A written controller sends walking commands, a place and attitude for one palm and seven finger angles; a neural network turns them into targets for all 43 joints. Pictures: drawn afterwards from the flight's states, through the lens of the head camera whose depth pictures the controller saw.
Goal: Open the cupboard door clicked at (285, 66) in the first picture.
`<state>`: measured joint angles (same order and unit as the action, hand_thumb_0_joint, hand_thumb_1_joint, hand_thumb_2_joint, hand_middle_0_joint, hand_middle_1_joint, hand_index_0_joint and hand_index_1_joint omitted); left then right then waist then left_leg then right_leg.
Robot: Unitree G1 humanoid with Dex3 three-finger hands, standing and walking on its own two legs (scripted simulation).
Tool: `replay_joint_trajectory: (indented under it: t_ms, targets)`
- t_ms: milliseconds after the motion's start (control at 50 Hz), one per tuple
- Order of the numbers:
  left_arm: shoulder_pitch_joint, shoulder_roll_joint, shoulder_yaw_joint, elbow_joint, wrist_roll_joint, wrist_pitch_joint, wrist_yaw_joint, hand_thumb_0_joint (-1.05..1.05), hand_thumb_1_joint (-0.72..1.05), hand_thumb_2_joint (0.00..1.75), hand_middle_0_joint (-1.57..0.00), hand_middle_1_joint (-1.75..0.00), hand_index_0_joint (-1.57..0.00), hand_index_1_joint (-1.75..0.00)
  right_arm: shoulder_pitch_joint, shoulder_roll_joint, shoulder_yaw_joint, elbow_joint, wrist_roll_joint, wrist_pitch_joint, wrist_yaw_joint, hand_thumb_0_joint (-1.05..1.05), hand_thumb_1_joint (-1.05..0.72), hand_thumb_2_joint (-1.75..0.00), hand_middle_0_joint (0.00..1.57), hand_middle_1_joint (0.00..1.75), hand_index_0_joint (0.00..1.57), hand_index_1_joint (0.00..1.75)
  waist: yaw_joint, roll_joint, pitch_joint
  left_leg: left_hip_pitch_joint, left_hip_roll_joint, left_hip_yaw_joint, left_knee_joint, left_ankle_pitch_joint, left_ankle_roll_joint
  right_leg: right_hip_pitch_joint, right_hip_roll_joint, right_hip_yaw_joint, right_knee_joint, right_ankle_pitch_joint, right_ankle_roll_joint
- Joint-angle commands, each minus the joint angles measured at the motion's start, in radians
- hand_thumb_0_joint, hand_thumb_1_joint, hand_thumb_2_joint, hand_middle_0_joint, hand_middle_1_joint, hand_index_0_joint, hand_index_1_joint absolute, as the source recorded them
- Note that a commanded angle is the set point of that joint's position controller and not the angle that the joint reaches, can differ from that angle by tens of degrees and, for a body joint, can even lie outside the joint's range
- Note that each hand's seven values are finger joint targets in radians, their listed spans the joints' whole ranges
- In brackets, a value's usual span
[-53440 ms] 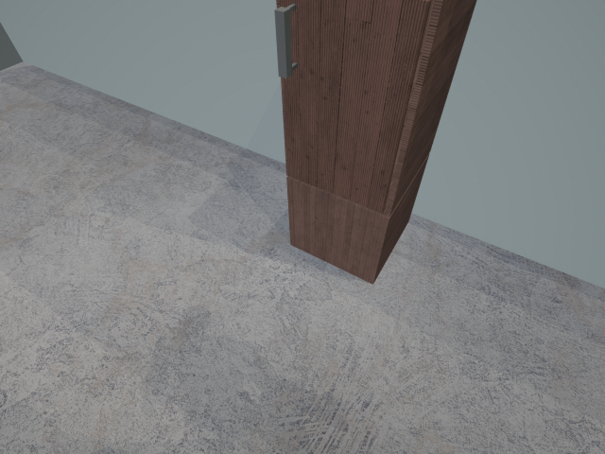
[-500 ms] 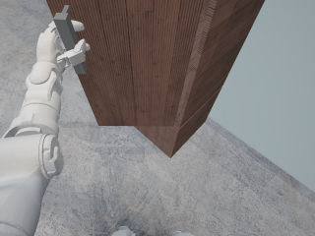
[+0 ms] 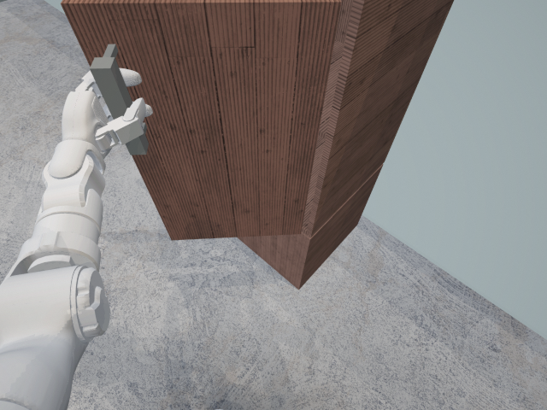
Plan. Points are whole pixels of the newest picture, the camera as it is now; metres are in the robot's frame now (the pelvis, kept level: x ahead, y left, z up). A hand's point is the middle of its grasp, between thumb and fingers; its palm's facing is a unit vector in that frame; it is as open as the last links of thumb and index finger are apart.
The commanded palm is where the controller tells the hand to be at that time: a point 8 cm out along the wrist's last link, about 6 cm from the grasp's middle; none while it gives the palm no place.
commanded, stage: pull the door open along its arc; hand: left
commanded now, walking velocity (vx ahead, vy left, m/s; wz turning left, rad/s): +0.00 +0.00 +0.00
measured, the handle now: (126, 102) +0.54 +0.18 +0.15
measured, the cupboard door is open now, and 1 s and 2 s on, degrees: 46 55 89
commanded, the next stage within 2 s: open thumb and fingers to let go in 1.82 s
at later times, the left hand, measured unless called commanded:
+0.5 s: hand (140, 149) +0.44 +0.15 +0.15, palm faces +0.11 -0.99 +0.01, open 6.1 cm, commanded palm +0.41 +0.20 +0.15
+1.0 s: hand (147, 136) +0.46 +0.14 +0.15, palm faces +0.43 -0.90 +0.00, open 5.7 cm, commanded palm +0.41 +0.18 +0.15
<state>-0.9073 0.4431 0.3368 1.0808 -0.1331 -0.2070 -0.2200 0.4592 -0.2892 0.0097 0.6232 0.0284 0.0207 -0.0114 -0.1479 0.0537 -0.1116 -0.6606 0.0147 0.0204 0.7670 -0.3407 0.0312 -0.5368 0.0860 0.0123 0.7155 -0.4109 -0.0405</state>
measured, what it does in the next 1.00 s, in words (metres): stands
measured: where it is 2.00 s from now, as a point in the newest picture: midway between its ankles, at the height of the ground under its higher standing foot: outside the picture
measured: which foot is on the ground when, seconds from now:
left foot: down 0.00-1.00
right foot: down 0.00-1.00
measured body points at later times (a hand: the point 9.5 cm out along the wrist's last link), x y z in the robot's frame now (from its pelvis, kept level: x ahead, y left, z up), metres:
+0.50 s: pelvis -0.02 -0.01 +0.00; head +0.02 -0.01 +0.45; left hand +0.43 +0.20 +0.15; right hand +0.10 -0.26 -0.10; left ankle +0.01 +0.10 -0.71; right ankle -0.04 -0.10 -0.71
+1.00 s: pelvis -0.03 -0.01 +0.00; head +0.01 -0.02 +0.45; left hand +0.44 +0.19 +0.15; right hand -0.02 -0.27 -0.13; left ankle +0.01 +0.10 -0.71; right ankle -0.04 -0.10 -0.71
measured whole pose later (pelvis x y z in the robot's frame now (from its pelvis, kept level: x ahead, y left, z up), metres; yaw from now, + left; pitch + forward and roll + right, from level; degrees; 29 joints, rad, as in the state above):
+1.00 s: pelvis -0.03 -0.01 +0.00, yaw +2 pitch +11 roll -1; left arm -0.93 0.22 0.31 1.06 0.00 -0.23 0.40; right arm 0.42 -0.25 -0.01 0.74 -0.04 -0.03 0.01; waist -0.13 0.05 -0.09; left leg -0.66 0.01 -0.02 0.75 -0.28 0.01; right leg -0.54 0.08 -0.03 0.73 -0.38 -0.06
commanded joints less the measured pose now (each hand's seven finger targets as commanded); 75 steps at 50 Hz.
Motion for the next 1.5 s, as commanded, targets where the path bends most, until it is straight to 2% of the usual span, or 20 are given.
replay_joint_trajectory:
  t_ms: [0, 100, 180, 240, 280, 400, 420, 440, 520, 660, 720, 740, 780, 840, 940, 1020, 1140, 1260, 1300, 1480]
  targets:
    - [-0.219, 0.213, 0.031, -0.332, -0.049, -0.053, -0.029, 0.00, 0.90, 0.90, -0.40, -1.35, -0.40, -1.35, 0.042, -0.149, -0.059, -0.125, 0.013, -0.024, -0.009, 0.00, -0.90, -0.90, 0.20, 0.30, 0.20, 0.30, 0.081, -0.031, -0.423, 0.399, -0.018, -0.031, -0.033, 0.486, 0.024, 0.147, -0.020, -0.015, -0.072, 0.634, 0.025]
    - [0.067, 0.194, 0.043, -0.544, -0.082, -0.018, -0.030, 0.00, 0.90, 0.90, -0.40, -1.35, -0.40, -1.35, -0.033, -0.133, -0.055, -0.181, 0.027, -0.024, -0.007, 0.00, -0.90, -0.90, 0.20, 0.30, 0.20, 0.30, 0.136, -0.064, -0.376, 0.389, -0.023, -0.009, -0.070, 0.509, 0.028, 0.253, -0.039, -0.007, -0.081, 0.756, 0.038]
    - [-0.061, 0.139, -0.019, -0.569, -0.080, 0.026, -0.001, 0.00, 0.90, 0.90, -0.40, -1.35, -0.40, -1.35, -0.061, -0.127, -0.052, -0.160, 0.031, -0.022, -0.017, 0.00, -0.90, -0.90, 0.20, 0.30, 0.20, 0.30, 0.080, -0.066, -0.248, 0.393, -0.022, -0.014, -0.085, 0.414, 0.029, 0.164, -0.032, -0.014, -0.116, 0.630, 0.039]
    - [-0.211, 0.118, -0.055, -0.546, -0.065, 0.039, 0.032, 0.00, 0.90, 0.90, -0.40, -1.35, -0.40, -1.35, -0.067, -0.123, -0.047, -0.134, 0.029, -0.022, -0.028, 0.00, -0.90, -0.90, 0.20, 0.30, 0.20, 0.30, 0.043, -0.051, -0.203, 0.404, -0.025, -0.022, -0.083, 0.344, 0.030, 0.115, -0.038, -0.010, -0.136, 0.532, 0.035]
    - [-0.292, 0.073, -0.037, -0.482, -0.066, 0.054, 0.114, 0.00, 0.90, 0.90, -0.40, -1.35, -0.40, -1.35, -0.084, -0.106, -0.041, -0.109, 0.025, -0.027, -0.029, 0.00, -0.90, -0.90, 0.20, 0.30, 0.20, 0.30, 0.051, -0.028, -0.195, 0.402, -0.023, -0.034, -0.089, 0.303, 0.019, 0.073, -0.040, -0.016, -0.141, 0.451, 0.031]
    - [-0.361, 0.019, -0.070, -0.403, -0.005, 0.005, 0.233, 0.00, 0.90, 0.90, -0.40, -1.35, -0.40, -1.35, -0.088, -0.099, -0.040, -0.078, 0.007, -0.050, -0.019, 0.00, -0.90, -0.90, 0.20, 0.30, 0.20, 0.30, 0.050, -0.028, -0.295, 0.419, -0.024, -0.052, -0.074, 0.285, 0.010, 0.055, -0.046, -0.018, -0.115, 0.389, 0.027]
    - [-0.372, 0.008, -0.090, -0.384, 0.006, -0.005, 0.233, 0.00, 0.90, 0.90, -0.40, -1.35, -0.40, -1.35, -0.083, -0.100, -0.040, -0.074, 0.005, -0.053, -0.016, 0.00, -0.90, -0.90, 0.20, 0.30, 0.20, 0.30, 0.043, -0.026, -0.292, 0.422, -0.024, -0.053, -0.071, 0.275, 0.010, 0.042, -0.045, -0.019, -0.113, 0.376, 0.027]
    - [-0.388, 0.022, -0.060, -0.369, 0.004, -0.016, 0.258, 0.00, 0.90, 0.90, -0.40, -1.35, -0.40, -1.35, -0.073, -0.100, -0.041, -0.064, 0.001, -0.055, -0.016, 0.00, -0.90, -0.90, 0.20, 0.30, 0.20, 0.30, 0.046, -0.074, -0.294, 0.397, -0.025, -0.058, -0.068, 0.268, 0.012, 0.058, -0.045, -0.021, -0.115, 0.368, 0.027]
    - [-0.444, -0.017, -0.076, -0.324, 0.027, -0.034, 0.339, 0.00, 0.90, 0.90, -0.40, -1.35, -0.40, -1.35, -0.083, -0.092, -0.038, -0.052, -0.005, -0.066, -0.011, 0.00, -0.90, -0.90, 0.20, 0.30, 0.20, 0.30, 0.045, -0.052, -0.284, 0.362, -0.027, -0.055, -0.074, 0.207, 0.008, 0.043, -0.044, -0.016, -0.119, 0.316, 0.029]
    - [-0.505, -0.010, -0.046, -0.254, 0.069, -0.067, 0.453, 0.00, 0.90, 0.90, -0.40, -1.35, -0.40, -1.35, -0.053, -0.092, -0.042, -0.018, -0.027, -0.079, -0.004, 0.00, -0.90, -0.90, 0.20, 0.30, 0.20, 0.30, 0.033, -0.060, -0.276, 0.307, -0.026, -0.054, -0.076, 0.146, 0.013, 0.021, -0.042, -0.011, -0.129, 0.252, 0.033]
    - [-0.550, -0.049, -0.012, -0.241, 0.069, -0.063, 0.571, 0.00, 0.90, 0.90, -0.40, -1.35, -0.40, -1.35, -0.054, -0.082, -0.044, -0.004, -0.042, -0.087, 0.003, 0.00, -0.90, -0.90, 0.20, 0.30, 0.20, 0.30, 0.033, -0.076, -0.279, 0.262, -0.030, -0.050, -0.074, 0.103, 0.013, 0.021, -0.043, -0.012, -0.141, 0.194, 0.040]
    - [-0.546, -0.045, -0.010, -0.221, 0.087, -0.065, 0.600, 0.00, 0.90, 0.90, -0.40, -1.35, -0.40, -1.35, -0.044, -0.085, -0.046, 0.006, -0.049, -0.088, 0.005, 0.00, -0.90, -0.90, 0.20, 0.30, 0.20, 0.30, 0.026, -0.101, -0.263, 0.248, -0.028, -0.057, -0.079, 0.092, 0.014, 0.017, -0.042, -0.017, -0.143, 0.173, 0.040]
    - [-0.564, -0.049, -0.014, -0.225, 0.110, -0.067, 0.637, 0.00, 0.90, 0.90, -0.40, -1.35, -0.40, -1.35, -0.036, -0.087, -0.051, 0.011, -0.059, -0.088, 0.010, 0.00, -0.90, -0.90, 0.20, 0.30, 0.20, 0.30, 0.016, -0.080, -0.282, 0.245, -0.029, -0.049, -0.074, 0.095, 0.016, 0.013, -0.044, -0.011, -0.139, 0.180, 0.043]
    - [-0.588, -0.039, -0.039, -0.214, 0.159, -0.077, 0.648, 0.00, 0.90, 0.90, -0.40, -1.35, -0.40, -1.35, -0.002, -0.092, -0.059, 0.028, -0.068, -0.085, 0.016, 0.00, -0.90, -0.90, 0.20, 0.30, 0.20, 0.30, 0.000, -0.072, -0.307, 0.253, -0.027, -0.051, -0.066, 0.117, 0.018, 0.010, -0.044, -0.010, -0.131, 0.207, 0.039]
    - [-0.501, -0.055, -0.045, -0.237, 0.142, -0.090, 0.609, 0.00, 0.90, 0.90, -0.40, -1.35, -0.40, -1.35, 0.000, -0.091, -0.065, 0.013, -0.062, -0.081, 0.015, 0.00, -0.90, -0.90, 0.20, 0.30, 0.20, 0.30, 0.032, -0.034, -0.348, 0.291, -0.028, -0.041, -0.077, 0.157, 0.013, 0.058, -0.040, -0.010, -0.133, 0.248, 0.027]
    - [-0.394, -0.097, -0.053, -0.313, 0.103, -0.081, 0.590, 0.00, 0.90, 0.90, -0.40, -1.35, -0.40, -1.35, -0.020, -0.088, -0.066, -0.011, -0.053, -0.080, 0.015, 0.00, -0.90, -0.90, 0.20, 0.30, 0.20, 0.30, 0.057, -0.065, -0.343, 0.319, -0.026, -0.030, -0.092, 0.200, 0.014, 0.102, -0.036, -0.014, -0.143, 0.304, 0.029]
    - [-0.154, -0.195, -0.102, -0.509, 0.081, -0.041, 0.600, 0.00, 0.90, 0.90, -0.40, -1.35, -0.40, -1.35, -0.064, -0.081, -0.072, -0.051, -0.044, -0.080, 0.025, 0.00, -0.90, -0.90, 0.20, 0.30, 0.20, 0.30, 0.105, -0.046, -0.339, 0.384, -0.020, -0.020, -0.109, 0.322, 0.007, 0.165, -0.032, -0.034, -0.136, 0.411, 0.017]
    - [0.143, -0.336, -0.228, -0.822, 0.072, 0.056, 0.611, 0.00, 0.90, 0.90, -0.40, -1.35, -0.40, -1.35, -0.157, -0.063, -0.073, -0.113, -0.032, -0.075, 0.039, 0.00, -0.90, -0.90, 0.20, 0.30, 0.20, 0.30, 0.142, -0.077, -0.302, 0.455, -0.009, -0.006, -0.128, 0.440, 0.006, 0.228, -0.040, -0.043, -0.138, 0.536, 0.021]
    - [0.205, -0.379, -0.274, -0.914, 0.067, 0.104, 0.617, 0.00, 0.90, 0.90, -0.40, -1.35, -0.40, -1.35, -0.193, -0.056, -0.068, -0.129, -0.030, -0.067, 0.036, 0.00, -0.90, -0.90, 0.20, 0.30, 0.20, 0.30, 0.143, -0.118, -0.265, 0.458, -0.008, -0.008, -0.141, 0.429, 0.004, 0.248, -0.045, -0.046, -0.150, 0.539, 0.024]
    - [0.530, -0.522, -0.448, -1.268, 0.105, 0.290, 0.654, 0.00, 0.90, 0.90, -0.40, -1.35, -0.40, -1.35, -0.346, -0.009, -0.036, -0.196, -0.026, -0.001, 0.022, 0.00, -0.90, -0.90, 0.20, 0.30, 0.20, 0.30, 0.160, -0.128, -0.159, 0.527, -0.002, -0.018, -0.182, 0.448, -0.004, 0.318, -0.080, -0.045, -0.195, 0.588, 0.025]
